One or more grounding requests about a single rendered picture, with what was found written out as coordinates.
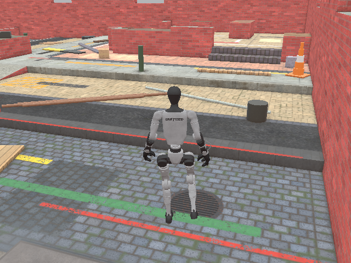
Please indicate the robot left hand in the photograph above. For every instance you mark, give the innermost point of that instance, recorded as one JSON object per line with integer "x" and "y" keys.
{"x": 148, "y": 154}

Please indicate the right robot shin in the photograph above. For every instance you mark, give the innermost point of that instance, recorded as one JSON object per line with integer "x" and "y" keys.
{"x": 192, "y": 194}

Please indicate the right robot forearm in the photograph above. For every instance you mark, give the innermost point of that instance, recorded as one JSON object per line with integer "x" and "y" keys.
{"x": 202, "y": 145}

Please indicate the left robot forearm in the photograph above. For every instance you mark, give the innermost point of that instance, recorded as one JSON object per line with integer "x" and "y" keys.
{"x": 148, "y": 144}

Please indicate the robot right hand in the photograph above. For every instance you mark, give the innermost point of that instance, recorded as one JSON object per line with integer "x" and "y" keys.
{"x": 206, "y": 158}

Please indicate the robot right thigh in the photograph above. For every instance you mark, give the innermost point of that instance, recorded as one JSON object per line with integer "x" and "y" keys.
{"x": 189, "y": 162}

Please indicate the left robot upper arm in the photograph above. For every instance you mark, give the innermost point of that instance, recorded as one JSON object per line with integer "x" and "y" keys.
{"x": 154, "y": 124}

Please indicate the right robot upper arm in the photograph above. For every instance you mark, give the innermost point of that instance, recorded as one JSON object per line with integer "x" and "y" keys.
{"x": 194, "y": 124}

